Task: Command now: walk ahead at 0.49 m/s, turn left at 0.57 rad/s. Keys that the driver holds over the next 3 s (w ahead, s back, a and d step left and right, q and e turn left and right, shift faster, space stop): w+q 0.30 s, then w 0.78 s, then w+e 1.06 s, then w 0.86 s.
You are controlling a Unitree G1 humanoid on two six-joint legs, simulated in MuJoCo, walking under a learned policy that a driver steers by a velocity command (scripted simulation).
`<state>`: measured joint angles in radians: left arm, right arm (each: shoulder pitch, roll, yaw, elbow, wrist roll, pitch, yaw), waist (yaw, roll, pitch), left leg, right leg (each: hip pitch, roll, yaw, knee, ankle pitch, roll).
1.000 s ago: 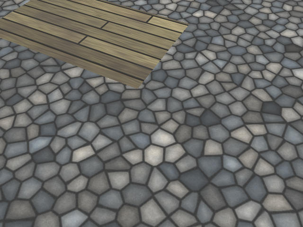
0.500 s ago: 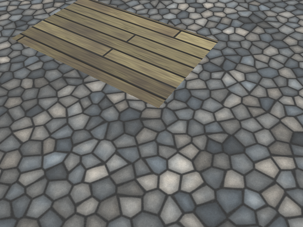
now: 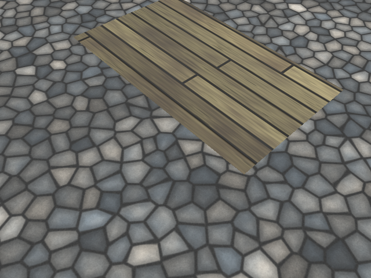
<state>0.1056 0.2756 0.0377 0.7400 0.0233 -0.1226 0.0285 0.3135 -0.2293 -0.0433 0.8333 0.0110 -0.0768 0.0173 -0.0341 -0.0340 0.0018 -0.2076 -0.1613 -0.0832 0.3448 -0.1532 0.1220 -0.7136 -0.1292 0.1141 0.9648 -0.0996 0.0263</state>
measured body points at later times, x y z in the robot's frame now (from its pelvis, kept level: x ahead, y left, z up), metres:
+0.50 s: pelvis +0.26 -0.04 +0.00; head +0.29 -0.04 +0.45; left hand +0.23 +0.23 -0.11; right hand +0.49 -0.25 -0.10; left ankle +0.30 +0.14 -0.67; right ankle +0.27 -0.15 -0.74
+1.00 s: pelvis +0.49 +0.09 +0.00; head +0.50 +0.11 +0.45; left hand +0.56 +0.39 -0.10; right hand +0.62 -0.16 -0.11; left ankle +0.45 +0.17 -0.74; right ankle +0.63 -0.05 -0.67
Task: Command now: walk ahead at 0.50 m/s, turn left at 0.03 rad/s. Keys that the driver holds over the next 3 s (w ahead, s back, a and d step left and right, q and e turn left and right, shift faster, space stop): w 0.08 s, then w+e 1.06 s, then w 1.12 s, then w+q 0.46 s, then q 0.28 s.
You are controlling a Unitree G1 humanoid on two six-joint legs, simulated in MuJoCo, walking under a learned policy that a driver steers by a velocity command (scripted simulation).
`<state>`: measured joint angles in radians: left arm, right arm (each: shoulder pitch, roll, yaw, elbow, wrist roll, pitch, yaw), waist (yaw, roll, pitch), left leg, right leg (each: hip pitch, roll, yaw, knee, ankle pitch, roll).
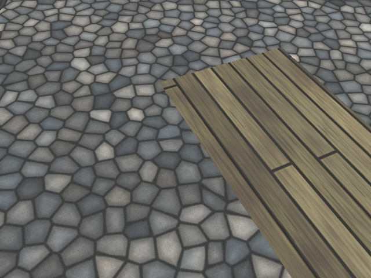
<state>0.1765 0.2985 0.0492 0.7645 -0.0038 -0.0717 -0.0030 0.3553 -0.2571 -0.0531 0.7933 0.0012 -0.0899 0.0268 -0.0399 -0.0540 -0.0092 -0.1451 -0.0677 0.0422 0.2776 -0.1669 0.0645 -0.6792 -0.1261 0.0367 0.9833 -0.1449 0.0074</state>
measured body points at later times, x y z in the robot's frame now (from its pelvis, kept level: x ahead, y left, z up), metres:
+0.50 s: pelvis +0.27 -0.08 -0.01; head +0.30 -0.10 +0.44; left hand +0.40 +0.17 -0.11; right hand +0.37 -0.37 -0.11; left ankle +0.32 +0.09 -0.67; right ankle +0.28 -0.15 -0.75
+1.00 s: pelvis +0.53 -0.09 +0.00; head +0.56 -0.09 +0.44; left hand +0.77 +0.10 -0.11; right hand +0.50 -0.39 -0.11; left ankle +0.59 +0.00 -0.75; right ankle +0.47 -0.22 -0.66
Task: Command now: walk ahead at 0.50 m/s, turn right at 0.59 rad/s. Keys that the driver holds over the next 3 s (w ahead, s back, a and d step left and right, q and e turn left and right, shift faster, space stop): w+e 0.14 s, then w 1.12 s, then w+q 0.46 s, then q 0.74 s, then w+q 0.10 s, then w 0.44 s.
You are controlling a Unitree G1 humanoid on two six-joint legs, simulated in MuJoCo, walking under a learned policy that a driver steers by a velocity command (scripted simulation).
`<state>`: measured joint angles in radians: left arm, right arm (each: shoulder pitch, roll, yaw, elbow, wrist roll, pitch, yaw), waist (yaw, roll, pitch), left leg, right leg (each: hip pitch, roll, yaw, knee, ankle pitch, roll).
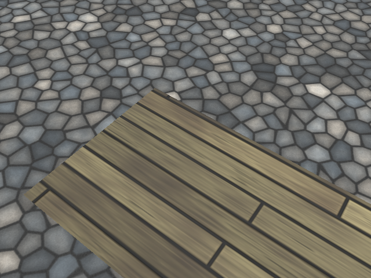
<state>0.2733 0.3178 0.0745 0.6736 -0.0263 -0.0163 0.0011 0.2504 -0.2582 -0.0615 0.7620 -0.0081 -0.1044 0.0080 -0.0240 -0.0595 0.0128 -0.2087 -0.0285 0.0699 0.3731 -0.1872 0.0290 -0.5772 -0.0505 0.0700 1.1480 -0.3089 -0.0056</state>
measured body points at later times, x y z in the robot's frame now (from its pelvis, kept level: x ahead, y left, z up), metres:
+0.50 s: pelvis +0.26 -0.09 +0.00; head +0.29 -0.10 +0.45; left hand +0.43 +0.15 -0.10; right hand +0.30 -0.38 -0.12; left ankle +0.26 +0.08 -0.65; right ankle +0.27 -0.17 -0.74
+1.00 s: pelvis +0.54 -0.07 -0.01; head +0.58 -0.06 +0.44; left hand +0.67 +0.19 -0.14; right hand +0.61 -0.36 -0.11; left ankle +0.62 +0.00 -0.74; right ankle +0.43 -0.20 -0.65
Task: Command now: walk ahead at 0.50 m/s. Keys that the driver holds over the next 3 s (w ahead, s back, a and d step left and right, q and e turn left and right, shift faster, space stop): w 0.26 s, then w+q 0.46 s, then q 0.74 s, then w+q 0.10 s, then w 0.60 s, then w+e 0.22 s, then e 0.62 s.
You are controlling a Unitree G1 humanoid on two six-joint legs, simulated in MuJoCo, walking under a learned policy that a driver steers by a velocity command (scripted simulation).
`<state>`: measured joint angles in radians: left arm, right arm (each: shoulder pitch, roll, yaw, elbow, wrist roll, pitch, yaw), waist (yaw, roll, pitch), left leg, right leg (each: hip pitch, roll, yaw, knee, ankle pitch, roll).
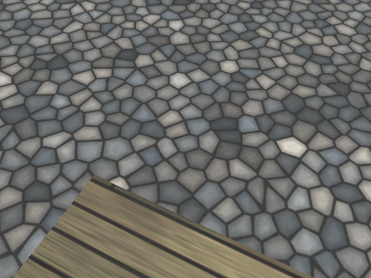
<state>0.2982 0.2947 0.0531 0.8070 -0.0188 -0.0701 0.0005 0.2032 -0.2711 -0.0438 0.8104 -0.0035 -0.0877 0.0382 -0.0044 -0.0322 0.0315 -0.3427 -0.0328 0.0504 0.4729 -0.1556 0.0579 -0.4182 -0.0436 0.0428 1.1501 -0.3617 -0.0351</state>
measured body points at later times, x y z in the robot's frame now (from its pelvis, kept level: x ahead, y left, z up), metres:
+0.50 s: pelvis +0.28 -0.06 +0.00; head +0.31 -0.07 +0.44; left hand +0.43 +0.21 -0.09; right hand +0.31 -0.34 -0.15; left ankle +0.13 +0.08 -0.65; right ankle +0.35 -0.16 -0.74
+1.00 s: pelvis +0.50 +0.01 -0.02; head +0.55 +0.05 +0.43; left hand +0.50 +0.32 -0.14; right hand +0.76 -0.18 -0.11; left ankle +0.58 +0.12 -0.74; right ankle +0.42 -0.17 -0.64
